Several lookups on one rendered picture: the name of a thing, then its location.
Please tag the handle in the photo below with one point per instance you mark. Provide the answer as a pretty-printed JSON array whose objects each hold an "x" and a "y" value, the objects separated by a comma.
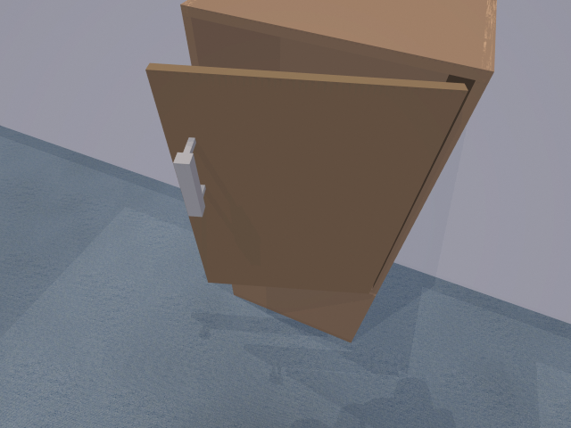
[{"x": 188, "y": 179}]

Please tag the cupboard door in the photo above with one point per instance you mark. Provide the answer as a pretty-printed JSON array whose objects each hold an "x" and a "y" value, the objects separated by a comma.
[{"x": 309, "y": 177}]

